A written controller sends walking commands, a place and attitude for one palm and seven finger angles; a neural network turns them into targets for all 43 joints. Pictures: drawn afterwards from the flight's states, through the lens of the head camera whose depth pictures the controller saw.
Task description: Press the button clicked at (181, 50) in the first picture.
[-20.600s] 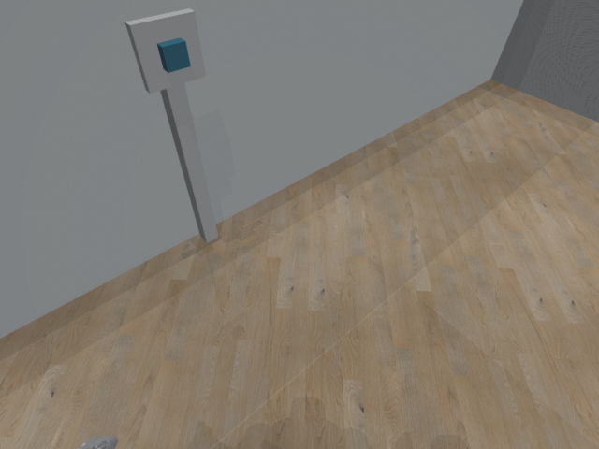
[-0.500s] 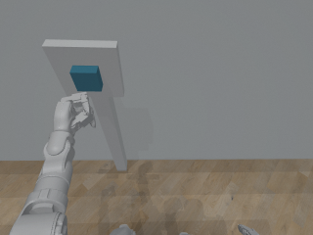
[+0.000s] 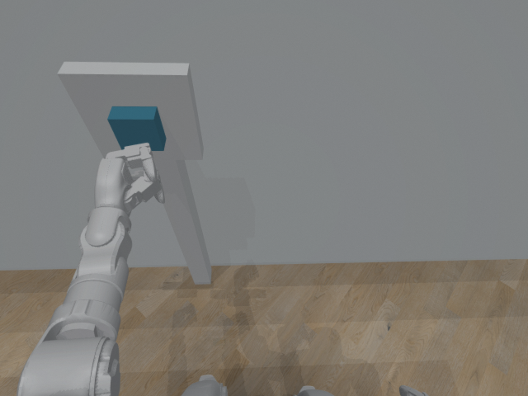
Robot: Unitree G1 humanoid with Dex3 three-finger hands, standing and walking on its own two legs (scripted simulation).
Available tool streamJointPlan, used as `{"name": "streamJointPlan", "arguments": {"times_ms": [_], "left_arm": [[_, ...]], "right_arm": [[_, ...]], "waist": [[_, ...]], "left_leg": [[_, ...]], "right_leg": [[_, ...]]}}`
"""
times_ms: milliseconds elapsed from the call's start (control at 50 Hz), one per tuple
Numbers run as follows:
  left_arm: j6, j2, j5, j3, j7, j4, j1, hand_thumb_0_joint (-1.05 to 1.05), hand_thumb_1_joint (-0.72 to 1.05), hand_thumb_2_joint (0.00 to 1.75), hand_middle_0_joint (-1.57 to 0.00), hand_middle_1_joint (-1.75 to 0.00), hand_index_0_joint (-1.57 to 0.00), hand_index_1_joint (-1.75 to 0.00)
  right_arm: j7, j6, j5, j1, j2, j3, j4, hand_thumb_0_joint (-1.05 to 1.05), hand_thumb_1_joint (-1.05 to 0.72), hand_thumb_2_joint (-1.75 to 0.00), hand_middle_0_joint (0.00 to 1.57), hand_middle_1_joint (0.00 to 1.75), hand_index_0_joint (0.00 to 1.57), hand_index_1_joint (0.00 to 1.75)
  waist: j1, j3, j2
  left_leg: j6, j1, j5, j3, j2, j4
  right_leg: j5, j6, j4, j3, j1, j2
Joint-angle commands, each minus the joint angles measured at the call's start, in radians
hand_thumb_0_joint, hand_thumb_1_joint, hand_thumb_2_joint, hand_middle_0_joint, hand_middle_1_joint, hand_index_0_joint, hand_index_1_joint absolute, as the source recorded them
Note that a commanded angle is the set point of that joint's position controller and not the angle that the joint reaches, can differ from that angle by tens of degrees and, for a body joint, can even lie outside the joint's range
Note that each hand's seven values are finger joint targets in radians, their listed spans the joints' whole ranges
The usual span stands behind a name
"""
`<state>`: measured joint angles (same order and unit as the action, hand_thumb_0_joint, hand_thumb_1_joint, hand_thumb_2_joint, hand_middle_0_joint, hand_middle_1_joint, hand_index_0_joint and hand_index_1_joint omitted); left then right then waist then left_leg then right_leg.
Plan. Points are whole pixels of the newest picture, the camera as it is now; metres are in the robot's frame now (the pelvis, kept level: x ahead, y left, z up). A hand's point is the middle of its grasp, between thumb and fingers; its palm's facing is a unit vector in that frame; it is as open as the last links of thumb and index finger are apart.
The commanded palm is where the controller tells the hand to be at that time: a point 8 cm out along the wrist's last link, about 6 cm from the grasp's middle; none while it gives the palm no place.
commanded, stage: press the button with the knuckle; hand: left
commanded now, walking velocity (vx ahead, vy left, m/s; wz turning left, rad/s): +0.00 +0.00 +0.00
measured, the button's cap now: (139, 128) +0.51 +0.20 +0.10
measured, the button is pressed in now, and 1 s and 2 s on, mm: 0 11 0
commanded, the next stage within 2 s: hold the button down briefly in 0.84 s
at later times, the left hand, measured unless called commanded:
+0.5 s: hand (160, 167) +0.45 +0.17 +0.07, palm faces +0.04 -1.00 -0.03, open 2.9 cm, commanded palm +0.44 +0.22 +0.07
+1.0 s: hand (157, 162) +0.46 +0.17 +0.07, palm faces +0.01 -1.00 -0.04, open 2.9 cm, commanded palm +0.48 +0.22 +0.07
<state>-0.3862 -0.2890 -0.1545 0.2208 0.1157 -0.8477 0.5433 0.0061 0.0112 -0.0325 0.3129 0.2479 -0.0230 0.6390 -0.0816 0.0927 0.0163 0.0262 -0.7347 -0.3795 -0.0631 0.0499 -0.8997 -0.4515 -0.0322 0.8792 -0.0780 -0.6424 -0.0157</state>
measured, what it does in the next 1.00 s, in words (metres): stands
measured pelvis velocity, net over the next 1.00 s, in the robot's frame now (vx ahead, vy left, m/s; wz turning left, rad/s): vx -0.03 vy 0.00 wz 0.01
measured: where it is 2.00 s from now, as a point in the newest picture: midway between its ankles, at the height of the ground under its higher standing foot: outside the picture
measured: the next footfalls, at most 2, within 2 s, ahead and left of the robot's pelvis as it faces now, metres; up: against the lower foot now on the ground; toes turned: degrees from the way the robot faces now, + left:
none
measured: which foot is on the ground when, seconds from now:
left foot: down 0.00-1.00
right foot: down 0.00-1.00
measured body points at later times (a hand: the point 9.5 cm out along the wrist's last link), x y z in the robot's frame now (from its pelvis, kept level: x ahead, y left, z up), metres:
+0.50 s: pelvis +0.00 +0.00 +0.00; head +0.07 +0.00 +0.44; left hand +0.44 +0.22 +0.07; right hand +0.05 -0.27 -0.12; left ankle +0.04 +0.10 -0.69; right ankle -0.01 -0.10 -0.69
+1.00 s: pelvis -0.03 +0.00 -0.02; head +0.07 +0.02 +0.42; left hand +0.46 +0.23 +0.07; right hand -0.01 -0.27 -0.13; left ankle +0.03 +0.10 -0.69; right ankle -0.01 -0.10 -0.69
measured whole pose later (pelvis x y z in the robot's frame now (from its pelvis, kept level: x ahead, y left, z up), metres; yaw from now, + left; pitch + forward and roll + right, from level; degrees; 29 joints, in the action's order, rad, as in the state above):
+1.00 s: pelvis -0.03 +0.00 -0.02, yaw +1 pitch +17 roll -3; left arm -0.43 -0.43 -0.10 0.27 0.16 -1.21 0.89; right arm 0.01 0.00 -0.02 0.37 0.27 -0.04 0.68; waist -0.15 0.09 0.02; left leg 0.03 -0.93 -0.36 -0.02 0.06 -1.00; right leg -0.44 -0.04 0.96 -0.12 -0.81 -0.02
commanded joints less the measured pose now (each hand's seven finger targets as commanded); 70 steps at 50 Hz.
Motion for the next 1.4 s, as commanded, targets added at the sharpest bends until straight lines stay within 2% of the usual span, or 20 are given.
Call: {"name": "streamJointPlan", "arguments": {"times_ms": [0, 60, 160, 220, 260, 360, 420, 500, 540, 640, 700, 800, 880, 1060, 1100, 1200, 1220, 1300, 1340, 1380], "left_arm": [[-0.086, -0.178, -0.012, 0.039, 0.011, 0.183, 0.409, 0.00, 0.90, 0.90, -1.30, -1.50, -1.30, -1.50], [-0.078, -0.179, -0.016, 0.037, 0.017, 0.144, 0.445, 0.00, 0.90, 0.90, -1.30, -1.50, -1.30, -1.50], [-0.086, -0.199, -0.005, 0.055, 0.008, 0.126, 0.491, 0.00, 0.90, 0.90, -1.30, -1.50, -1.30, -1.50], [-0.095, -0.248, 0.000, 0.102, -0.002, 0.110, 0.469, 0.00, 0.90, 0.90, -1.30, -1.50, -1.30, -1.50], [-0.099, -0.228, 0.007, 0.078, 0.002, 0.121, 0.498, 0.00, 0.90, 0.90, -1.30, -1.50, -1.30, -1.50], [-0.098, -0.285, 0.006, 0.114, 0.005, 0.057, 0.573, 0.00, 0.90, 0.90, -1.30, -1.50, -1.30, -1.50], [-0.100, -0.284, 0.007, 0.103, 0.012, 0.041, 0.635, 0.00, 0.90, 0.90, -1.30, -1.50, -1.30, -1.50], [-0.104, -0.272, 0.011, 0.088, 0.015, -0.005, 0.686, 0.00, 0.90, 0.90, -1.30, -1.50, -1.30, -1.50], [-0.105, -0.311, 0.012, 0.106, 0.014, -0.015, 0.740, 0.00, 0.90, 0.90, -1.30, -1.50, -1.30, -1.50], [-0.114, -0.300, 0.016, 0.095, 0.015, -0.026, 0.779, 0.00, 0.90, 0.90, -1.30, -1.50, -1.30, -1.50], [-0.108, -0.329, 0.021, 0.108, 0.008, -0.071, 0.825, 0.00, 0.90, 0.90, -1.30, -1.50, -1.30, -1.50], [-0.103, -0.347, 0.035, 0.096, 0.001, -0.102, 0.896, 0.00, 0.90, 0.90, -1.30, -1.50, -1.30, -1.50], [-0.089, -0.352, 0.027, 0.092, -0.005, -0.120, 0.953, 0.00, 0.90, 0.90, -1.30, -1.50, -1.30, -1.50], [-0.053, -0.395, 0.031, 0.102, -0.008, -0.167, 0.967, 0.00, 0.90, 0.90, -1.30, -1.50, -1.30, -1.50], [-0.057, -0.389, 0.035, 0.094, -0.011, -0.152, 0.989, 0.00, 0.90, 0.90, -1.30, -1.50, -1.30, -1.50], [-0.060, -0.382, 0.037, 0.093, -0.023, -0.148, 0.996, 0.00, 0.90, 0.90, -1.30, -1.50, -1.30, -1.50], [-0.060, -0.409, 0.039, 0.114, -0.027, -0.152, 0.997, 0.00, 0.90, 0.90, -1.30, -1.50, -1.30, -1.50], [-0.067, -0.370, 0.050, 0.097, -0.034, -0.138, 0.969, 0.00, 0.90, 0.90, -1.30, -1.50, -1.30, -1.50], [-0.064, -0.333, 0.047, 0.082, -0.037, -0.138, 0.949, 0.00, 0.90, 0.90, -1.30, -1.50, -1.30, -1.50], [-0.067, -0.355, 0.047, 0.104, -0.039, -0.135, 0.919, 0.00, 0.90, 0.90, -1.30, -1.50, -1.30, -1.50]], "right_arm": [[0.010, -0.027, 0.004, 0.061, 0.159, 0.065, -0.096, 0.00, -0.90, -0.90, 0.20, 0.30, 0.20, 0.30], [0.008, -0.020, 0.003, 0.071, 0.162, 0.067, -0.091, 0.00, -0.90, -0.90, 0.20, 0.30, 0.20, 0.30], [0.006, -0.008, 0.008, 0.088, 0.163, 0.070, -0.088, 0.00, -0.90, -0.90, 0.20, 0.30, 0.20, 0.30], [0.004, -0.001, 0.013, 0.101, 0.167, 0.072, -0.089, 0.00, -0.90, -0.90, 0.20, 0.30, 0.20, 0.30], [0.003, 0.002, 0.011, 0.101, 0.160, 0.071, -0.088, 0.00, -0.90, -0.90, 0.20, 0.30, 0.20, 0.30], [0.010, 0.011, 0.011, 0.112, 0.170, 0.069, -0.074, 0.00, -0.90, -0.90, 0.20, 0.30, 0.20, 0.30], [0.014, 0.009, 0.011, 0.114, 0.169, 0.066, -0.065, 0.00, -0.90, -0.90, 0.20, 0.30, 0.20, 0.30], [0.013, 0.006, 0.012, 0.126, 0.172, 0.064, -0.054, 0.00, -0.90, -0.90, 0.20, 0.30, 0.20, 0.30], [0.015, 0.004, 0.014, 0.132, 0.179, 0.063, -0.045, 0.00, -0.90, -0.90, 0.20, 0.30, 0.20, 0.30], [0.012, -0.001, 0.017, 0.141, 0.179, 0.061, -0.044, 0.00, -0.90, -0.90, 0.20, 0.30, 0.20, 0.30], [0.013, -0.003, 0.018, 0.149, 0.188, 0.059, -0.036, 0.00, -0.90, -0.90, 0.20, 0.30, 0.20, 0.30], [0.017, -0.015, 0.020, 0.163, 0.196, 0.054, -0.033, 0.00, -0.90, -0.90, 0.20, 0.30, 0.20, 0.30], [0.022, -0.027, 0.021, 0.179, 0.204, 0.051, -0.028, 0.00, -0.90, -0.90, 0.20, 0.30, 0.20, 0.30], [0.027, -0.049, 0.019, 0.189, 0.215, 0.040, -0.039, 0.00, -0.90, -0.90, 0.20, 0.30, 0.20, 0.30], [0.026, -0.054, 0.021, 0.193, 0.217, 0.039, -0.042, 0.00, -0.90, -0.90, 0.20, 0.30, 0.20, 0.30], [0.021, -0.064, 0.026, 0.196, 0.222, 0.041, -0.042, 0.00, -0.90, -0.90, 0.20, 0.30, 0.20, 0.30], [0.023, -0.065, 0.029, 0.199, 0.226, 0.041, -0.040, 0.00, -0.90, -0.90, 0.20, 0.30, 0.20, 0.30], [0.014, -0.065, 0.033, 0.195, 0.224, 0.046, -0.050, 0.00, -0.90, -0.90, 0.20, 0.30, 0.20, 0.30], [0.008, -0.065, 0.036, 0.193, 0.222, 0.050, -0.051, 0.00, -0.90, -0.90, 0.20, 0.30, 0.20, 0.30], [0.008, -0.063, 0.038, 0.192, 0.226, 0.050, -0.056, 0.00, -0.90, -0.90, 0.20, 0.30, 0.20, 0.30]], "waist": [[-0.013, 0.355, 0.035], [-0.025, 0.333, 0.013], [-0.026, 0.357, 0.029], [-0.014, 0.384, 0.005], [-0.022, 0.386, 0.041], [-0.046, 0.343, -0.004], [-0.061, 0.356, 0.042], [-0.079, 0.363, 0.041], [-0.089, 0.360, 0.041], [-0.093, 0.393, 0.081], [-0.111, 0.356, 0.037], [-0.133, 0.362, 0.073], [-0.158, 0.349, 0.061], [-0.159, 0.317, 0.070], [-0.161, 0.333, 0.103], [-0.164, 0.339, 0.101], [-0.161, 0.336, 0.080], [-0.146, 0.357, 0.126], [-0.147, 0.345, 0.102], [-0.136, 0.353, 0.088]], "left_leg": [[0.003, 0.314, 0.245, 0.085, -0.034, 0.089], [0.007, 0.288, 0.232, 0.082, -0.034, 0.082], [0.009, 0.287, 0.245, 0.080, -0.036, 0.076], [0.011, 0.269, 0.274, 0.074, -0.036, 0.067], [0.009, 0.282, 0.283, 0.074, -0.037, 0.065], [0.015, 0.231, 0.215, 0.075, -0.036, 0.063], [0.015, 0.240, 0.201, 0.078, -0.036, 0.057], [0.014, 0.253, 0.197, 0.091, -0.032, 0.050], [0.015, 0.234, 0.173, 0.097, -0.032, 0.045], [0.011, 0.261, 0.178, 0.108, -0.029, 0.039], [0.016, 0.212, 0.121, 0.111, -0.028, 0.038], [0.016, 0.187, 0.042, 0.121, -0.027, 0.038], [0.020, 0.169, -0.015, 0.130, -0.025, 0.038], [0.019, 0.096, -0.128, 0.130, -0.026, 0.046], [0.017, 0.124, -0.130, 0.140, -0.025, 0.053], [0.014, 0.142, -0.153, 0.158, -0.021, 0.060], [0.014, 0.128, -0.161, 0.162, -0.020, 0.061], [0.006, 0.180, -0.158, 0.179, -0.018, 0.073], [0.007, 0.186, -0.170, 0.182, -0.018, 0.076], [0.010, 0.178, -0.151, 0.177, -0.021, 0.073]], "right_leg": [[0.317, 0.015, -0.120, 0.059, 0.027, -0.018], [0.315, 0.019, -0.124, 0.062, 0.014, -0.019], [0.324, 0.019, -0.117, 0.064, 0.015, -0.018], [0.368, 0.022, -0.109, 0.072, 0.048, -0.019], [0.376, 0.021, -0.105, 0.071, 0.040, -0.019], [0.320, 0.027, -0.121, 0.080, 0.024, -0.020], [0.298, 0.028, -0.122, 0.085, 0.001, -0.019], [0.269, 0.025, -0.118, 0.077, -0.042, -0.023], [0.243, 0.027, -0.118, 0.081, -0.052, -0.023], [0.221, 0.022, -0.107, 0.073, -0.086, -0.026], [0.170, 0.027, -0.117, 0.078, -0.099, -0.028], [0.093, 0.026, -0.111, 0.078, -0.145, -0.028], [0.052, 0.028, -0.116, 0.078, -0.174, -0.028], [-0.029, 0.029, -0.119, 0.082, -0.194, -0.026], [-0.026, 0.026, -0.110, 0.074, -0.215, -0.026], [-0.032, 0.024, -0.099, 0.064, -0.246, -0.028], [-0.037, 0.024, -0.098, 0.064, -0.235, -0.027], [-0.026, 0.017, -0.081, 0.050, -0.270, -0.026], [-0.029, 0.018, -0.084, 0.046, -0.275, -0.027], [-0.021, 0.016, -0.084, 0.049, -0.254, -0.027]]}}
